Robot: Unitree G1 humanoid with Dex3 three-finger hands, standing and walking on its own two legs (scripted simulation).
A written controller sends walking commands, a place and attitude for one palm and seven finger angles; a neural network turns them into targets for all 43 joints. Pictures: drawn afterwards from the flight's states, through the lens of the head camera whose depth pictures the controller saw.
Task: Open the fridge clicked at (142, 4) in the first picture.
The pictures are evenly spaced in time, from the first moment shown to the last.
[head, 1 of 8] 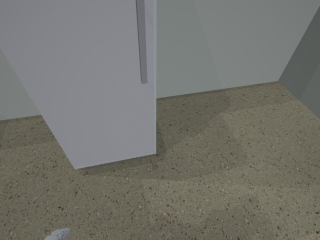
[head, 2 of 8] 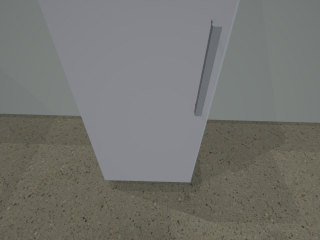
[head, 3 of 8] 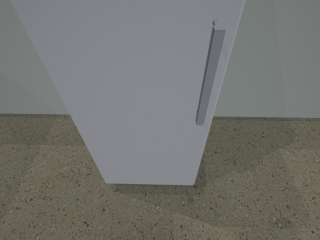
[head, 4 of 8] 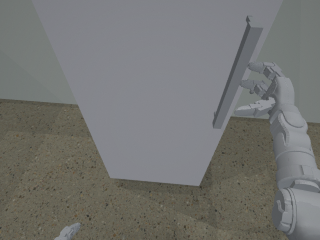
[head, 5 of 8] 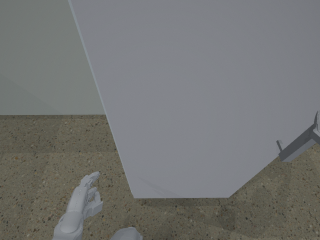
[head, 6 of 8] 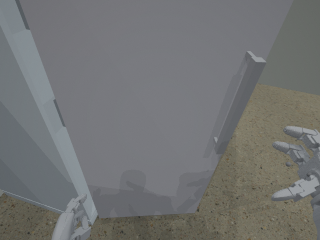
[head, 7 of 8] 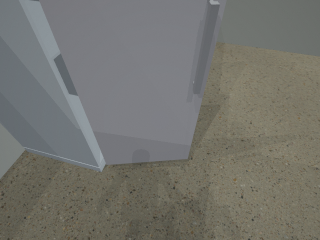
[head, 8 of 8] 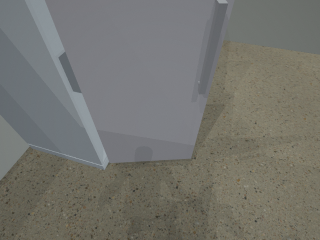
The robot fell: no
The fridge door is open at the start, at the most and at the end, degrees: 0 77 70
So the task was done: yes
